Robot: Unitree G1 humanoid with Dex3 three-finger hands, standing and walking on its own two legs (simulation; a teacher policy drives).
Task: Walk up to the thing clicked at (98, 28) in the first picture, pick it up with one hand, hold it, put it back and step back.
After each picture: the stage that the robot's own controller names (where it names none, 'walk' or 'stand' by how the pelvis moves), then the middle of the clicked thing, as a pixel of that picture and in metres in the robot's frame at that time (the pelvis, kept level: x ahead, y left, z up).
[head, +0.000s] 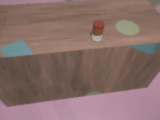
stand; (97, 31) +0.77 -0.10 -0.10
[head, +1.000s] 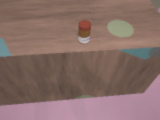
walk; (84, 32) +0.68 +0.00 -0.07
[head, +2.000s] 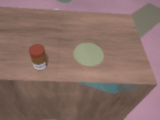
stand; (38, 58) +0.50 +0.21 -0.06
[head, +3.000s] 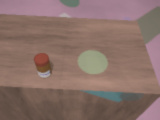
stand; (43, 66) +0.48 +0.19 -0.09
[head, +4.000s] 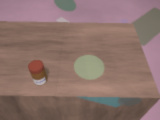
stand; (38, 73) +0.45 +0.21 -0.09
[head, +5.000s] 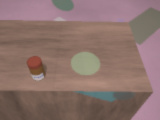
stand; (36, 68) +0.49 +0.22 -0.10
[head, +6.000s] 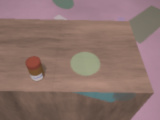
stand; (35, 69) +0.48 +0.23 -0.10
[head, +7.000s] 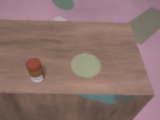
stand; (35, 70) +0.47 +0.23 -0.10
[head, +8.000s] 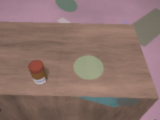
rise first; (38, 73) +0.46 +0.22 -0.10
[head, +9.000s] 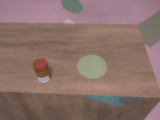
go down; (42, 71) +0.47 +0.22 -0.10
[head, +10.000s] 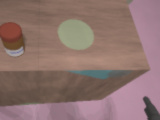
go down; (13, 40) +0.48 +0.20 -0.02
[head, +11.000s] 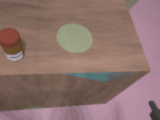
approach; (12, 45) +0.48 +0.21 -0.02
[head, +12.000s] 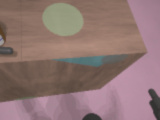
close; out of the picture +0.50 +0.22 +0.02
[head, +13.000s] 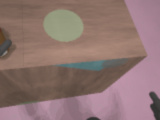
lift; out of the picture +0.48 +0.22 +0.02
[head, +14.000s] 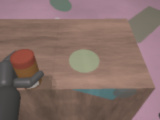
lift; (27, 69) +0.34 +0.17 +0.11
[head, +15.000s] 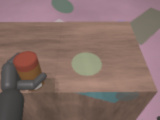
hold; (30, 71) +0.33 +0.17 +0.11
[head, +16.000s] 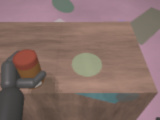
hold; (30, 70) +0.33 +0.17 +0.11
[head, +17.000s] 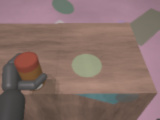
crouch; (31, 72) +0.33 +0.17 +0.11
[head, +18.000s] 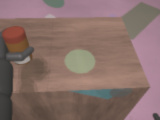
crouch; (18, 46) +0.43 +0.20 +0.12
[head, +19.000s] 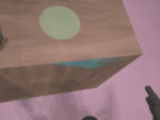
lower; out of the picture +0.50 +0.23 +0.00
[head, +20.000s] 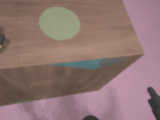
lower; out of the picture +0.50 +0.22 +0.02
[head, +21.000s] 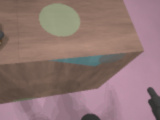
lower; out of the picture +0.50 +0.22 +0.02
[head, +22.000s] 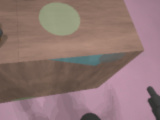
lower; out of the picture +0.51 +0.22 +0.02
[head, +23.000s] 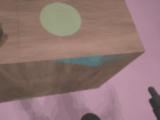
loosen; out of the picture +0.51 +0.23 +0.02
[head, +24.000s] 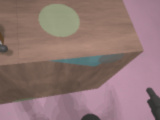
withdraw; out of the picture +0.50 +0.22 +0.02
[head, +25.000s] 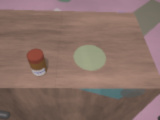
sink last; (37, 63) +0.47 +0.20 -0.04
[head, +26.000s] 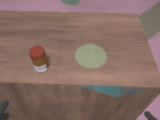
stand; (39, 59) +0.49 +0.21 -0.04
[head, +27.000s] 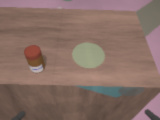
stand; (35, 59) +0.48 +0.21 -0.03
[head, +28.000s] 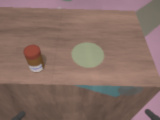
stand; (34, 59) +0.48 +0.21 -0.03
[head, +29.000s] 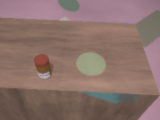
stand; (43, 67) +0.49 +0.20 -0.09
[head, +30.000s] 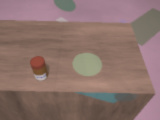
stand; (39, 69) +0.49 +0.21 -0.10
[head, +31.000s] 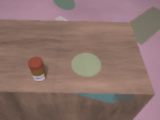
stand; (37, 69) +0.48 +0.22 -0.10
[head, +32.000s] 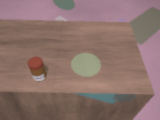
walk; (37, 69) +0.48 +0.22 -0.10
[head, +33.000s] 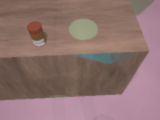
walk; (37, 34) +0.61 +0.24 -0.08
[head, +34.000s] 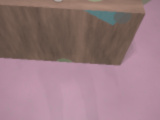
walk; out of the picture +0.97 +0.16 -0.07
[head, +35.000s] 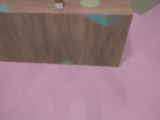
stand; (59, 0) +1.13 +0.21 -0.08
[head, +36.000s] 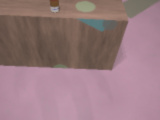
stand; (54, 3) +1.09 +0.19 -0.10
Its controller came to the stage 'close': yes
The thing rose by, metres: 0.21
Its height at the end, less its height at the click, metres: +0.00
